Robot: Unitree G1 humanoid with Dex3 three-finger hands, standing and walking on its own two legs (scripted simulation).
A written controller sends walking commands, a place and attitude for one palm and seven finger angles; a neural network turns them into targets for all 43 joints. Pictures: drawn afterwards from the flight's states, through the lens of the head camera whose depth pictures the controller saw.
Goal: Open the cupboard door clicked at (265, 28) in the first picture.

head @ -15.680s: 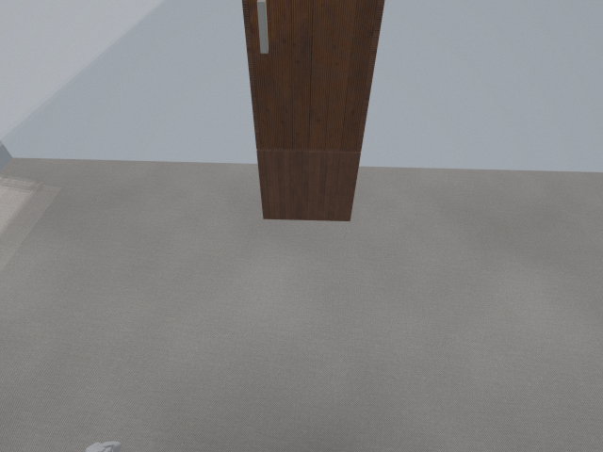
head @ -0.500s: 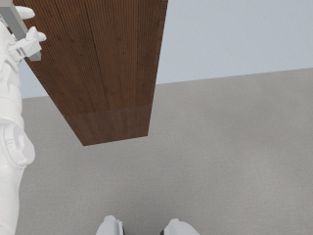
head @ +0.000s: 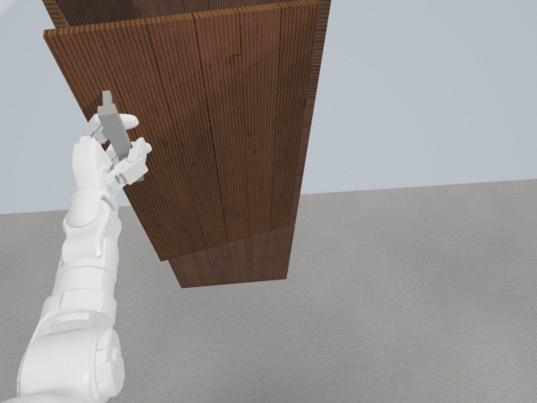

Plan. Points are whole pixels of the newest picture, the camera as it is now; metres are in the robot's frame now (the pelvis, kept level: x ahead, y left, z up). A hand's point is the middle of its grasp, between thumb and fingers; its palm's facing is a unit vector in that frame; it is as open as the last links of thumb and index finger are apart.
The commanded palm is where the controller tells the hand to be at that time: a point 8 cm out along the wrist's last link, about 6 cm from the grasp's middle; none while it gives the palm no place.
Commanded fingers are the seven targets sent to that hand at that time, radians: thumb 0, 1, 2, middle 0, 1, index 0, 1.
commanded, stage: pull the door open along its arc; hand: left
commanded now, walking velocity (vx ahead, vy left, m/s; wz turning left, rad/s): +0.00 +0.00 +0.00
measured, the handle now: (122, 138) +0.48 +0.23 +0.12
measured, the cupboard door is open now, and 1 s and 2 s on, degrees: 13 20 50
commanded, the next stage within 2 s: open thumb and fingers to let go in 1.92 s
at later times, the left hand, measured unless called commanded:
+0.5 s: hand (144, 142) +0.48 +0.19 +0.12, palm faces +0.55 -0.83 +0.00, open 5.6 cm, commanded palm +0.43 +0.22 +0.12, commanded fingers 0.00 0.90 0.90 -0.40 -1.35 -0.40 -1.35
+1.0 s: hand (155, 176) +0.41 +0.16 +0.12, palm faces +0.51 -0.86 +0.04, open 5.7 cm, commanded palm +0.37 +0.20 +0.12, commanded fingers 0.00 0.90 0.90 -0.40 -1.35 -0.40 -1.35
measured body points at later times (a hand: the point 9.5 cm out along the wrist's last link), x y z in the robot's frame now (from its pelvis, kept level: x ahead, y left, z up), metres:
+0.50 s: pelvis -0.03 -0.02 -0.01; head +0.05 -0.02 +0.44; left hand +0.44 +0.24 +0.12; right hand -0.05 -0.28 -0.14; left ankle +0.01 +0.12 -0.71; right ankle -0.06 -0.13 -0.71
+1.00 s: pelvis +0.00 +0.00 +0.01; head +0.02 -0.01 +0.46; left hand +0.38 +0.21 +0.12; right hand +0.11 -0.25 -0.11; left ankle +0.01 +0.12 -0.71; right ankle -0.06 -0.13 -0.71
